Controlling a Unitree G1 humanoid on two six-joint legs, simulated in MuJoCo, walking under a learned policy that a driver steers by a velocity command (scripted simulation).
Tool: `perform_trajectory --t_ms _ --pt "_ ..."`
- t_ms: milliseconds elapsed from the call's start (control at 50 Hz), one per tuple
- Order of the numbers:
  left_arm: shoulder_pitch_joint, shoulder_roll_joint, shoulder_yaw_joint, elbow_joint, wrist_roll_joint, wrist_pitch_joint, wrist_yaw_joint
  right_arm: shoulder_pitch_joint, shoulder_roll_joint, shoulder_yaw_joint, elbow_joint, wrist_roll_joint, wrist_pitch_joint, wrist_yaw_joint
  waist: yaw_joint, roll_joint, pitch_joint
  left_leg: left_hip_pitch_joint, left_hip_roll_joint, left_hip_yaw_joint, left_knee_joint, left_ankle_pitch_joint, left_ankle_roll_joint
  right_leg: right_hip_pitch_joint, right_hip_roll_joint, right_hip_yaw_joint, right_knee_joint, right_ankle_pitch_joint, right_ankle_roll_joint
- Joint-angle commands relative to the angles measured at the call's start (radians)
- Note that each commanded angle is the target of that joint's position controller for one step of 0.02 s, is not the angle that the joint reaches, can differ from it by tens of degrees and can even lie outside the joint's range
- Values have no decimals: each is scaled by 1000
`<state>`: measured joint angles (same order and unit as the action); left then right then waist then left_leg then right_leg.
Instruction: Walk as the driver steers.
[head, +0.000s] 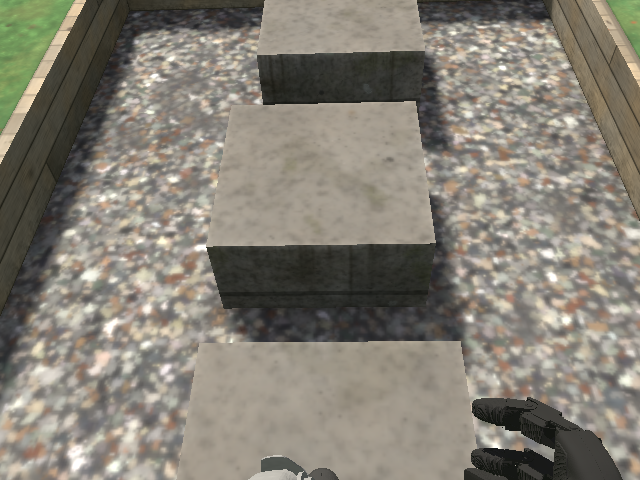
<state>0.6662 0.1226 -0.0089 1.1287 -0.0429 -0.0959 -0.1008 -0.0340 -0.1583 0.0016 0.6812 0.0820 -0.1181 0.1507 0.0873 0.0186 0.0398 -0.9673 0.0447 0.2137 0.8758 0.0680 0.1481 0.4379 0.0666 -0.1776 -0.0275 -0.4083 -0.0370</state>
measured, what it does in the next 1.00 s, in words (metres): walks ahead, turning left: left foot, then right foot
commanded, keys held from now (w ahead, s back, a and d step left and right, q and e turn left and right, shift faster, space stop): w+q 0.04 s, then q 0.46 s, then no key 0.26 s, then w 0.24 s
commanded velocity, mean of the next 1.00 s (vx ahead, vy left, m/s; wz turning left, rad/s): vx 0.18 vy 0.00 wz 0.30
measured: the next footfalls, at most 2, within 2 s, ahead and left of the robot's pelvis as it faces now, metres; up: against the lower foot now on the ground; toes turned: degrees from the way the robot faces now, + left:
left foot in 0.10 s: +0.34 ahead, +0.06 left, +0.00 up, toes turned +10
right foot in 0.82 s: +0.44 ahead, -0.04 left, +0.00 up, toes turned +16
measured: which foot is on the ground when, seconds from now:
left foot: up 0.00-0.08, down 0.10-0.82, up 0.84-1.00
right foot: down 0.00-0.10, up 0.12-0.80, down 0.82-1.00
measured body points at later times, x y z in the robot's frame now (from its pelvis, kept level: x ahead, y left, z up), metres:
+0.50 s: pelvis +0.26 +0.04 +0.02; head +0.31 +0.08 +0.47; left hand +0.46 +0.27 -0.07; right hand +0.36 -0.19 -0.10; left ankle +0.30 +0.06 -0.70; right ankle +0.38 -0.05 -0.61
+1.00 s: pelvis +0.36 +0.01 +0.04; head +0.37 +0.00 +0.49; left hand +0.35 +0.24 -0.10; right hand +0.51 -0.20 -0.10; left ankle +0.33 +0.07 -0.60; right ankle +0.40 -0.05 -0.70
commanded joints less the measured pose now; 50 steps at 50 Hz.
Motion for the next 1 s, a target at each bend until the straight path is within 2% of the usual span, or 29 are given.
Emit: perform_trajectory --t_ms 20,40,60,80,100,120,140,180,200,220,260,280,300,320,340,380,420,500,620,760,800,820,840,860,880,900,940,960,1000 --pt "-62 181 26 -53 36 2 7 -44 -50 -1 -68 -88 -6 -16 -77 -105 187 394 -102 23 -128 -73 29 -404 -216 -78 185 1303 49" --pt "-71 196 36 -55 28 -6 14 -22 -70 -6 -58 -103 -2 -20 -76 -141 177 411 -113 27 -178 -155 33 -350 -251 -80 285 1481 45" --pt "-125 226 43 -72 34 -12 33 135 -126 -36 1 -123 -2 -23 -148 -198 100 535 -110 4 -234 -236 67 -341 -271 -84 480 1640 31" --pt "-203 249 51 -114 49 -18 62 395 -194 -73 101 -131 -5 -31 -259 -201 -27 764 -121 -21 -369 -316 82 -401 -245 -108 770 1546 28" --pt "-238 188 40 -146 60 -28 91 494 -217 -83 156 -86 -22 -50 -269 -59 -121 1074 -26 -144 -498 -294 36 -651 -138 -80 1044 439 17" --pt "-115 146 31 -219 -29 -12 108 281 -229 -58 34 87 -40 -32 -62 9 -245 1458 324 -752 -408 -142 31 -1162 37 -56 1394 -390 77" --pt "-16 236 59 -186 -64 0 112 350 -200 -54 54 116 -27 -12 -195 -22 -461 1480 378 -838 -569 186 164 -1203 -9 35 1483 -292 66" --pt "-67 186 36 -238 -29 24 157 413 -154 -32 96 15 -37 -21 -183 -81 -447 1248 290 -667 -553 243 202 -1033 -95 44 1476 -207 60" --pt "-184 156 24 -293 -1 20 167 384 -147 -19 109 -5 -67 -45 -135 -144 -333 951 229 -556 -567 57 152 -933 -142 75 1388 -122 36" --pt "-338 113 18 -331 11 -1 192 337 -127 -25 118 -15 -75 -69 -135 -144 -121 630 200 -515 -575 96 112 -935 -125 41 1456 -160 37" --pt "-374 62 4 -407 31 -33 200 330 -80 -2 130 3 -87 -69 -70 -53 -133 512 136 -455 -553 144 33 -993 -133 29 1495 -97 2" --pt "-347 54 6 -418 37 -42 190 322 -76 4 135 -3 -67 -62 -30 -23 -126 440 86 -377 -495 195 -3 -994 -137 35 1463 1 11" --pt "-400 35 3 -426 28 -35 184 273 -129 -14 108 -44 -28 -68 -22 22 -140 409 52 -288 -479 340 -9 -951 -120 18 1383 23 28" --pt "-442 69 10 -447 14 -37 173 239 -138 -20 80 -65 -13 -71 -32 55 -186 431 2 -250 -486 415 -14 -921 -102 -46 1338 65 43" --pt "-491 77 8 -464 11 -30 171 247 -141 -27 84 -69 3 -80 -36 102 -218 449 31 -290 -457 505 -20 -924 -124 -24 1342 75 40" --pt "-557 78 11 -476 11 -9 181 318 -144 -36 98 -58 20 -103 -53 85 -206 563 58 -389 -410 511 -51 -1040 -126 -9 1314 46 51" --pt "-634 90 18 -475 -4 3 166 377 -168 -52 107 -59 22 -118 -89 24 -168 663 89 -504 -389 335 -85 -1171 -132 18 1285 26 69" --pt "-769 84 32 -504 -42 13 127 471 -170 -66 118 -78 26 -151 -145 23 -114 871 93 -686 -422 -47 -95 -1365 -100 50 1176 -1 103" --pt "-765 41 35 -476 -37 39 98 482 -129 -77 85 -70 16 -200 -159 67 -153 965 80 -582 -341 448 -107 -1255 -99 66 1015 55 101" --pt "-736 27 47 -446 -24 43 73 472 -136 -81 56 -69 34 -225 -158 59 -134 846 42 -554 -321 416 -59 -957 -32 50 745 92 73" --pt "-591 2 38 -386 -17 28 52 409 -134 -78 53 -70 37 -221 -78 76 -168 707 -13 -515 -295 99 -75 -672 -34 62 511 316 39" --pt "-514 38 44 -348 -11 13 48 406 -99 -67 63 -71 28 -206 -55 54 -226 566 -64 -467 -206 -246 -83 -457 -147 156 486 316 16" --pt "-453 99 51 -335 -13 -5 47 431 -69 -53 61 -58 20 -187 -58 -75 -299 353 -164 -323 50 -794 -72 -240 -405 428 465 264 -14" --pt "-376 133 67 -312 -27 -19 43 466 -184 -105 81 -34 21 -152 -20 -269 -237 170 -159 -131 220 -885 -64 -278 -489 667 276 -45 -156" --pt "-395 151 68 -304 -22 -25 34 461 -219 -121 110 -6 15 -137 -41 -251 -123 107 -93 -86 385 -791 -75 -383 -434 734 211 -341 -167" --pt "-422 154 67 -307 -22 -38 25 414 -201 -120 120 2 7 -131 -68 -127 -32 95 -55 -83 448 -700 -86 -519 -409 711 184 -348 -158" --pt "-454 158 72 -296 -20 -47 49 343 -96 -80 135 0 11 -120 -101 2 20 163 -9 -103 452 -596 -125 -666 -329 512 217 -171 -166" --pt "-456 150 70 -293 -15 -47 61 342 -59 -63 141 -11 12 -108 -107 7 2 201 -2 -99 395 -556 -135 -679 -289 438 222 -135 -161" --pt "-413 118 64 -270 -12 -42 58 331 -47 -53 145 -33 4 -82 -98 -79 -42 266 -3 -47 307 -461 -150 -698 -238 337 217 -97 -159"
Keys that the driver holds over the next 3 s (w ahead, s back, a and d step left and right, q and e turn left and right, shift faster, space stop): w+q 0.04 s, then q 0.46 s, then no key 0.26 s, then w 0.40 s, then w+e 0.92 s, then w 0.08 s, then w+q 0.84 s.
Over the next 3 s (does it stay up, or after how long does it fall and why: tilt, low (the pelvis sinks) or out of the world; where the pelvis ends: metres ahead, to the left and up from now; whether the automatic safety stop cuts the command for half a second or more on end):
stays up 1.37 0.08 0.04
